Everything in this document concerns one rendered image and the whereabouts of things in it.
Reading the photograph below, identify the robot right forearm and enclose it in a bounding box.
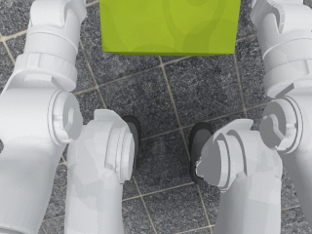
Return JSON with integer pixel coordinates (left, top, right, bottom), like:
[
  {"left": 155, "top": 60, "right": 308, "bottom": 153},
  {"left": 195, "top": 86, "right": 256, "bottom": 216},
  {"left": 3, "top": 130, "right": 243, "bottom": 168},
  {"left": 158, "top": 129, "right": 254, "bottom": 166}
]
[{"left": 250, "top": 0, "right": 312, "bottom": 98}]

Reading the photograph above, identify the robot left thigh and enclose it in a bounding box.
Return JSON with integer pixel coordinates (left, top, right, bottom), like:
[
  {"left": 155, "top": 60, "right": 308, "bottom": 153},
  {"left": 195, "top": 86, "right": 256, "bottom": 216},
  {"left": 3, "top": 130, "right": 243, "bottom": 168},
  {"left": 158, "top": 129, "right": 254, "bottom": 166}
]
[{"left": 63, "top": 120, "right": 135, "bottom": 234}]

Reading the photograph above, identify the robot left upper arm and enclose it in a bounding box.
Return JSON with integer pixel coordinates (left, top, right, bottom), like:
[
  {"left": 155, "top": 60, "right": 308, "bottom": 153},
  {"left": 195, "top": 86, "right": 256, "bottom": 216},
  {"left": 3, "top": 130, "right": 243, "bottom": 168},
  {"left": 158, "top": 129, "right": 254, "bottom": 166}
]
[{"left": 0, "top": 88, "right": 84, "bottom": 234}]

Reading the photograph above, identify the robot left forearm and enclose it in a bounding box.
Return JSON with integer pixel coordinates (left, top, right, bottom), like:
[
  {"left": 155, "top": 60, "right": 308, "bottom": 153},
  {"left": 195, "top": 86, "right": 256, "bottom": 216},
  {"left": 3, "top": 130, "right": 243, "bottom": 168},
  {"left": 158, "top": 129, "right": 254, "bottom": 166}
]
[{"left": 0, "top": 0, "right": 88, "bottom": 97}]

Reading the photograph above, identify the carton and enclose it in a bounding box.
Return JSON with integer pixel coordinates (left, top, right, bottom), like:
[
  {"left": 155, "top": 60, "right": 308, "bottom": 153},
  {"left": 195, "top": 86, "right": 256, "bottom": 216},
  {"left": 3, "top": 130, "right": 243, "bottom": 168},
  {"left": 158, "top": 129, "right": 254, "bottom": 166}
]
[{"left": 98, "top": 0, "right": 241, "bottom": 57}]

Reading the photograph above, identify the robot right upper arm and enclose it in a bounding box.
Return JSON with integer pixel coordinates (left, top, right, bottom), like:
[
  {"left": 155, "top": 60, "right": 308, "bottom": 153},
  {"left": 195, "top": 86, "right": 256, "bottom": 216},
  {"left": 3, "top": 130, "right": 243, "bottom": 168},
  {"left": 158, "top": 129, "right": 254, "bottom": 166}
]
[{"left": 258, "top": 95, "right": 312, "bottom": 231}]

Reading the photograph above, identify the robot right foot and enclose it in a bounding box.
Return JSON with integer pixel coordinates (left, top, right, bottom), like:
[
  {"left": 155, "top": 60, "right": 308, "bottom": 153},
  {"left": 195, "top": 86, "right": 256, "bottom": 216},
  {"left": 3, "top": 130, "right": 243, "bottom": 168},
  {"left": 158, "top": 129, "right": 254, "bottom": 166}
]
[{"left": 188, "top": 122, "right": 214, "bottom": 185}]

